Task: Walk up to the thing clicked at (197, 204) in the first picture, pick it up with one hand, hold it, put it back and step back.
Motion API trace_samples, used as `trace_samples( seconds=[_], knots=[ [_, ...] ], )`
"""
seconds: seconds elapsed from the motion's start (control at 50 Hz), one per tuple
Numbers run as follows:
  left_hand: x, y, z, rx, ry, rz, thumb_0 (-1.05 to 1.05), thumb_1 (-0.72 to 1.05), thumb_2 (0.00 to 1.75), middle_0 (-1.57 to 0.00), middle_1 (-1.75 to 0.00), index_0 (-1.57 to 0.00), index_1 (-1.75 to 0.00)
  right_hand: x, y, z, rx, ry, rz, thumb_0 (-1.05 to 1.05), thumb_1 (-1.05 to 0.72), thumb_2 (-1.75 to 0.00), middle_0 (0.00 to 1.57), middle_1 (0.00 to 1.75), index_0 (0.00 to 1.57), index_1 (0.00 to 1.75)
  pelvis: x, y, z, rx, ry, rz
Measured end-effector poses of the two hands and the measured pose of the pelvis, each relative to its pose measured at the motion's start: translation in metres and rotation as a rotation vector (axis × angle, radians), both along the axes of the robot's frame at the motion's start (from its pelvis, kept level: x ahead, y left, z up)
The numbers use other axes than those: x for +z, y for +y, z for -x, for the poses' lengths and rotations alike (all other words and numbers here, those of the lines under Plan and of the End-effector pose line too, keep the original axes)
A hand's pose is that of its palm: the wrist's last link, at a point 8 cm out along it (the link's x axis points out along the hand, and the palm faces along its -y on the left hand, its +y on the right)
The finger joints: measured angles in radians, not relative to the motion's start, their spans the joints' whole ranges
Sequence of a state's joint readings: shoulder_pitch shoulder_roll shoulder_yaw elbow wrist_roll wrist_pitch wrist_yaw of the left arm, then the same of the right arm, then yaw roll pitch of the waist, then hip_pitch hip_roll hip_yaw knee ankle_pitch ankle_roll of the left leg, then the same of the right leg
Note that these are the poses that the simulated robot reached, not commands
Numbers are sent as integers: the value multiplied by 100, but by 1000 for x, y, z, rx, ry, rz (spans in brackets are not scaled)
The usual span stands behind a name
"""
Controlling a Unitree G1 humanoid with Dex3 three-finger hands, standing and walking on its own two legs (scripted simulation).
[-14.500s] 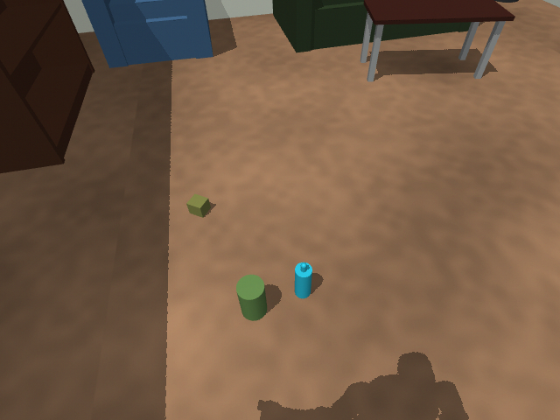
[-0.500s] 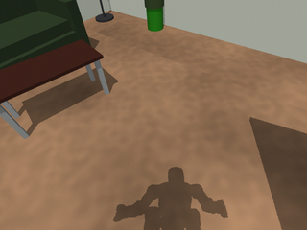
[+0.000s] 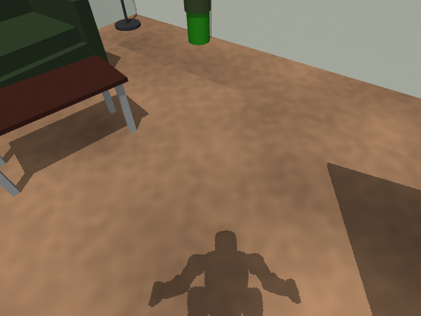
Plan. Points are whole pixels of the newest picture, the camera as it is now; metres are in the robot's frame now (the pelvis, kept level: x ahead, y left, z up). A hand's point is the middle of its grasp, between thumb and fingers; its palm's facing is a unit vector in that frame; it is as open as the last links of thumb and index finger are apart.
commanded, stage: stand
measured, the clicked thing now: out of the picture -0.74 +1.15 -0.75
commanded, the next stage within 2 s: walk up in 0.70 s
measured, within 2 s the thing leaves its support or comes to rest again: neither
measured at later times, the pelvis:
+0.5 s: pelvis +0.00 -0.01 +0.00, yaw +0 degrees
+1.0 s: pelvis +0.00 -0.04 -0.01, yaw +17 degrees
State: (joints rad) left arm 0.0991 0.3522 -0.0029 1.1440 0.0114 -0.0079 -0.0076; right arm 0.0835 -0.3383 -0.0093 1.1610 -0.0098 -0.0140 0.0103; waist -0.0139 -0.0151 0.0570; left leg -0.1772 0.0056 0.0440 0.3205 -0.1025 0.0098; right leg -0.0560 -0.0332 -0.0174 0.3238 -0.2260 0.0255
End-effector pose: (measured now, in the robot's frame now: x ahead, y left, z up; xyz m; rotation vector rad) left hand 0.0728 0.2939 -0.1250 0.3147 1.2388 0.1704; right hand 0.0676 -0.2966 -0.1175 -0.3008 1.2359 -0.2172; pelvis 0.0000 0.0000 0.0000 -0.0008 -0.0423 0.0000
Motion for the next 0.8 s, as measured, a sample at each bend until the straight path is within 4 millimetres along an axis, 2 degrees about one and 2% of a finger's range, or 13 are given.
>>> trace_samples(
  seconds=[0.26,0.7,0.8],
  knots=[
    [2,-2,11,16,21,-14,0,91,90,-21,-30,-20,-30,-2,-2,-12,15,-16,-10,0,-91,-89,21,30,21,30,0,-4,-2,0,-1,1],
    [0,-8,1,2,15,-5,0,90,90,-21,-30,-20,-30,-1,-10,-6,6,17,4,0,-91,-89,21,30,21,30,0,-9,-8,0,6,2],
    [2,0,-6,93,-66,-18,0,90,90,-21,-30,-20,-30,-6,-19,-4,71,71,14,0,-91,-89,21,30,21,30,-6,-19,1,113,22,-10]
  ],
)
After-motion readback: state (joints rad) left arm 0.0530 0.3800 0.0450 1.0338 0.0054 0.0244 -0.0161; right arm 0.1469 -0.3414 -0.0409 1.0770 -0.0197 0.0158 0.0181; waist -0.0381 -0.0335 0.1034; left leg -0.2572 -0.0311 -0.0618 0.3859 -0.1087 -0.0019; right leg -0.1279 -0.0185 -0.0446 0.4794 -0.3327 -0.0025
